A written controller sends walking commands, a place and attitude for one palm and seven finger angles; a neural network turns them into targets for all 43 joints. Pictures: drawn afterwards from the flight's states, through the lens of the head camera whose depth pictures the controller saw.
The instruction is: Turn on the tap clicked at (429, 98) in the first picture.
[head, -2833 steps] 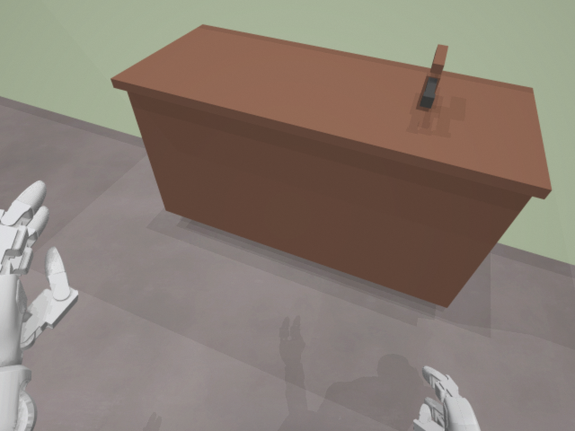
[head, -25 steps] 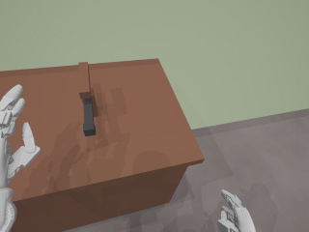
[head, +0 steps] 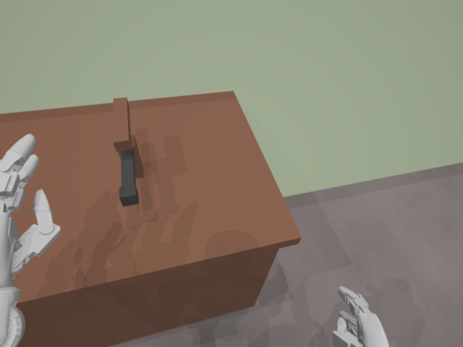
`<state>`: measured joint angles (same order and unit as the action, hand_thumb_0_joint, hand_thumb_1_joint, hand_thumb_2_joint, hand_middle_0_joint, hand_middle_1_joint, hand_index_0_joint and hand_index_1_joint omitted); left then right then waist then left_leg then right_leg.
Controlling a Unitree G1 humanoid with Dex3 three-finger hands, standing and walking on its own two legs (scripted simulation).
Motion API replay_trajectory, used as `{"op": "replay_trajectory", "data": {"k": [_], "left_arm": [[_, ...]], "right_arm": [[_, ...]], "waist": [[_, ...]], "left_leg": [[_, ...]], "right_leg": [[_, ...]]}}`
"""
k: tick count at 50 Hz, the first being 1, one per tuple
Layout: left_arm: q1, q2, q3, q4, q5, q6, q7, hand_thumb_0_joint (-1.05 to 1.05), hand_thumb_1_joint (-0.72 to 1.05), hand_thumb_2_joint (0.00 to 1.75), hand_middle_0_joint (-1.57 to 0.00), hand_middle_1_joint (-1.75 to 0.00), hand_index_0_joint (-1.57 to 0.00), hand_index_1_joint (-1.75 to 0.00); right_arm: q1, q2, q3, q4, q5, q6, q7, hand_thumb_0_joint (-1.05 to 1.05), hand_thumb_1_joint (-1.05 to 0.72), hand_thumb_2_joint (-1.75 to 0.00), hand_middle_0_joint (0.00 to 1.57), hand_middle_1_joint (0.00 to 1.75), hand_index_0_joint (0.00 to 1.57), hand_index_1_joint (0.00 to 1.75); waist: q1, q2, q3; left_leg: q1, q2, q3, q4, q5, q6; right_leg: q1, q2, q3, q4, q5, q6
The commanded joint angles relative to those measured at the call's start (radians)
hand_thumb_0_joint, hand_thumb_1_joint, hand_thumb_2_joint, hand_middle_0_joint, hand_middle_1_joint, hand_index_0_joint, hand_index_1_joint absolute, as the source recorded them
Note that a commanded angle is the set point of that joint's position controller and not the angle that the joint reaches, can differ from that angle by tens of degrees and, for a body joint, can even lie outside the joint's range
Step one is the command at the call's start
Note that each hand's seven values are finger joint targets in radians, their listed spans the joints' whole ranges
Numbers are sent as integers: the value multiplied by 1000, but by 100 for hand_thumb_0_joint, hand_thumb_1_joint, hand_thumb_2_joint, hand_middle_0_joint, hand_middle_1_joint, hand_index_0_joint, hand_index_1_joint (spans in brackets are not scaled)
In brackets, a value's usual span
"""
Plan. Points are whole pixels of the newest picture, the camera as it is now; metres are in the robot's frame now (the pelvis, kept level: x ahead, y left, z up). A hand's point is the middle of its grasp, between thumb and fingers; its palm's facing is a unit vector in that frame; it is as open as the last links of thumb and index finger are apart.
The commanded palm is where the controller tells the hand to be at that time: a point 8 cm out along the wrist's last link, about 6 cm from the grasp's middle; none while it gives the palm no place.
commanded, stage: shuffle to correct the standing spot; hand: left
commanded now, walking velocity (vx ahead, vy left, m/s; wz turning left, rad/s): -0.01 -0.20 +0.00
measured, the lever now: (129, 195) +0.35 +0.22 +0.05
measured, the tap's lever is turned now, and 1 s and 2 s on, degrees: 0 0 0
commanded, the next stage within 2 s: none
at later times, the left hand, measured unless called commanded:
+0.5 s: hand (107, 226) +0.22 +0.18 +0.16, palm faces +0.33 -0.87 -0.38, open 7.4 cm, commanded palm +0.17 +0.22 +0.17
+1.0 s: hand (131, 222) +0.23 +0.16 +0.16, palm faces +0.30 -0.86 -0.42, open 7.4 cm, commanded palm +0.17 +0.20 +0.17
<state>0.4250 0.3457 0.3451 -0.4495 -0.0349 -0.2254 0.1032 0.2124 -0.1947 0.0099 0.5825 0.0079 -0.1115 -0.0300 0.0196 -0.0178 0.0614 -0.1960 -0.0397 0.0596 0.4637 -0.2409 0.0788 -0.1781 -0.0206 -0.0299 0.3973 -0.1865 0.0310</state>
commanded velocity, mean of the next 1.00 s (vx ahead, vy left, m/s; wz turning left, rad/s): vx -0.01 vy -0.20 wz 0.00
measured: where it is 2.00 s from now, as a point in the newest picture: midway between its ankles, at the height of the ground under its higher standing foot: outside the picture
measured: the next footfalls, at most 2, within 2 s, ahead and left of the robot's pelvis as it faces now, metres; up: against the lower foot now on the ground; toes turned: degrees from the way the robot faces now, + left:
none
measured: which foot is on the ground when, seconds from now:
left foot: down 0.00-1.00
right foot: down 0.00-1.00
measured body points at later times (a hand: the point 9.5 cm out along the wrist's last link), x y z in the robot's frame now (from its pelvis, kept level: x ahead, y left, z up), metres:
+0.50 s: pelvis +0.00 -0.06 +0.00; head +0.03 -0.04 +0.45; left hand +0.20 +0.23 +0.18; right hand +0.17 -0.29 -0.08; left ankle +0.01 +0.06 -0.74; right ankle +0.02 -0.14 -0.74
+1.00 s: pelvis +0.01 -0.08 -0.01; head +0.04 -0.07 +0.44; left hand +0.21 +0.20 +0.18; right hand +0.17 -0.31 -0.09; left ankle +0.01 +0.06 -0.74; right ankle +0.02 -0.14 -0.74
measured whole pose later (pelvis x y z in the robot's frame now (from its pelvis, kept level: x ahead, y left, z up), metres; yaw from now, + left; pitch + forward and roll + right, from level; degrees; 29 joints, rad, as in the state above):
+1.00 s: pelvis +0.01 -0.08 -0.01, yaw +0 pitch +0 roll -1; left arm 0.48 0.41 0.39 -0.55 -0.09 -0.16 0.08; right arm 0.21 -0.19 -0.01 0.55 0.01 -0.06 -0.04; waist -0.01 -0.01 0.07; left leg -0.27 0.07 0.02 0.57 -0.30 -0.03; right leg -0.25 0.09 -0.07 0.49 -0.25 -0.08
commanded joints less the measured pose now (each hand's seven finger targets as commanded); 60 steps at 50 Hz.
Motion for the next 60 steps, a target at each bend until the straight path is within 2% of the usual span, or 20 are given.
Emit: {"op": "replay_trajectory", "data": {"k": [1, 2, 3, 7, 8, 15, 23, 26, 27, 31, 32, 34, 38, 41, 44, 47, 51, 53, 57, 60], "left_arm": [[-114, 172, 102, -240, -11, -60, 18, 0, 90, 90, -20, -30, -20, -30], [-110, 190, 119, -243, -11, -57, 18, 0, 90, 90, -20, -30, -20, -30], [-112, 162, 94, -223, -15, -53, 14, 0, 90, 90, -20, -30, -20, -30], [-89, 176, 113, -214, -21, -40, 11, 0, 90, 90, -20, -30, -20, -30], [-87, 154, 94, -208, -24, -37, 7, 0, 90, 90, -20, -30, -20, -30], [-75, 188, 123, -259, -33, -28, 5, 0, 90, 90, -20, -30, -20, -30], [-21, 197, 137, -269, -53, -12, -3, 0, 90, 90, -20, -30, -20, -30], [-14, 198, 136, -264, -61, -1, -6, 0, 90, 90, -20, -30, -20, -30], [-15, 209, 145, -276, -63, 1, -3, 0, 90, 90, -20, -30, -20, -30], [-9, 215, 148, -272, -67, 6, 2, 0, 90, 90, -20, -30, -20, -30], [-10, 224, 155, -286, -67, 9, 6, 0, 90, 90, -20, -30, -20, -30], [-10, 218, 149, -284, -67, 8, 6, 0, 90, 90, -20, -30, -20, -30], [-13, 222, 149, -300, -64, 6, 10, 0, 90, 90, -20, -30, -20, -30], [4, 232, 162, -298, -59, 3, 5, 0, 90, 90, -20, -30, -20, -30], [7, 231, 158, -306, -59, 6, -3, 0, 90, 90, -20, -30, -20, -30], [36, 227, 160, -292, -64, 16, -5, 0, 90, 90, -20, -30, -20, -30], [31, 233, 165, -296, -72, 18, -2, 0, 90, 90, -20, -30, -20, -30], [20, 228, 155, -314, -74, 19, 3, 0, 90, 90, -20, -30, -20, -30], [-1, 244, 167, -323, -70, 18, 6, 0, 90, 90, -20, -30, -20, -30], [-7, 227, 151, -292, -64, 18, 1, 0, 90, 90, -20, -30, -20, -30]], "right_arm": [[-78, -131, -59, -159, 7, -54, -8, 0, -90, -90, 20, 30, 20, 30], [-90, -126, -58, -157, 9, -53, -7, 0, -90, -90, 20, 30, 20, 30], [-83, -125, -55, -159, 4, -47, -6, 0, -90, -90, 20, 30, 20, 30], [-87, -122, -62, -169, 11, -37, 2, 0, -90, -90, 20, 30, 20, 30], [-81, -125, -61, -171, 7, -32, 5, 0, -90, -90, 20, 30, 20, 30], [-83, -126, -70, -187, 7, -26, 6, 0, -90, -90, 20, 30, 20, 30], [-75, -130, -78, -185, 6, -22, -3, 0, -90, -90, 20, 30, 20, 30], [-66, -131, -85, -187, 12, -18, -7, 0, -90, -90, 20, 30, 20, 30], [-76, -128, -83, -183, 14, -17, -10, 0, -90, -90, 20, 30, 20, 30], [-65, -128, -84, -183, 13, -16, -15, 0, -90, -90, 20, 30, 20, 30], [-77, -127, -81, -178, 15, -15, -18, 0, -90, -90, 20, 30, 20, 30], [-68, -128, -81, -178, 11, -16, -19, 0, -90, -90, 20, 30, 20, 30], [-74, -129, -75, -173, 7, -14, -23, 0, -90, -90, 20, 30, 20, 30], [-69, -135, -81, -180, 7, -14, -21, 0, -90, -90, 20, 30, 20, 30], [-62, -138, -84, -182, 7, -12, -18, 0, -90, -90, 20, 30, 20, 30], [-56, -134, -86, -184, 14, -8, -14, 0, -90, -90, 20, 30, 20, 30], [-44, -130, -86, -181, 11, -3, -12, 0, -90, -90, 20, 30, 20, 30], [-51, -126, -79, -175, 8, -1, -15, 0, -90, -90, 20, 30, 20, 30], [-77, -125, -75, -176, 9, 0, -23, 0, -90, -90, 20, 30, 20, 30], [-70, -129, -75, -178, 7, 2, -21, 0, -90, -90, 20, 30, 20, 30]], "waist": [[-4, 94, -141], [-3, 110, -139], [-5, 107, -126], [-5, 85, -136], [-8, 91, -137], [-6, 101, -153], [-13, 56, -180], [-16, 20, -170], [-17, 37, -160], [-19, -5, -149], [-20, 18, -131], [-20, 5, -138], [-21, 55, -142], [-12, 94, -166], [-12, 106, -185], [-16, 65, -191], [-25, -3, -190], [-32, 17, -180], [-25, 71, -136], [-21, 95, -142]], "left_leg": [[-8, 161, -151, -153, 158, -95], [4, 169, -150, -154, 168, -98], [-17, 176, -159, -166, 158, -96], [0, 193, -144, -137, 180, -88], [-14, 192, -143, -140, 166, -84], [-24, 206, -139, -99, 117, -55], [1, 186, -109, -5, 150, -53], [-7, 162, -88, 40, 73, -55], [-3, 155, -83, 43, 57, -57], [-17, 134, -68, 77, -21, -53], [-6, 134, -70, 76, -16, -53], [-13, 138, -72, 72, -11, -49], [-22, 171, -101, 25, 43, -40], [-31, 220, -137, 1, 149, -30], [-23, 241, -143, 9, 239, -30], [-8, 211, -115, 56, 239, -44], [-23, 155, -73, 116, 81, -55], [-14, 152, -78, 99, 70, -55], [-17, 192, -123, 35, 93, -40], [-54, 228, -152, 4, 132, -28]], "right_leg": [[71, -18, 38, 0, 107, -43], [59, -13, 32, 2, 95, -40], [58, -8, 23, 4, 78, -37], [50, -11, 26, -6, 89, -37], [55, -9, 25, -5, 88, -37], [43, -19, 51, -4, 98, -43], [8, -41, 87, -13, 162, -64], [-27, -68, 129, -30, 130, -77], [-51, -74, 137, -38, 113, -88], [-89, -94, 170, -73, 7, -86], [-117, -94, 172, -79, 1, -94], [-102, -91, 165, -72, -2, -84], [-76, -65, 122, -28, 39, -76], [-19, -34, 86, 24, 120, -45], [13, -27, 64, 47, 176, -41], [16, -46, 84, 26, 233, -66], [-18, -98, 146, -13, 194, -89], [-49, -103, 144, -11, 156, -107], [-75, -68, 119, 1, 108, -80], [-18, -37, 85, 21, 113, -43]]}}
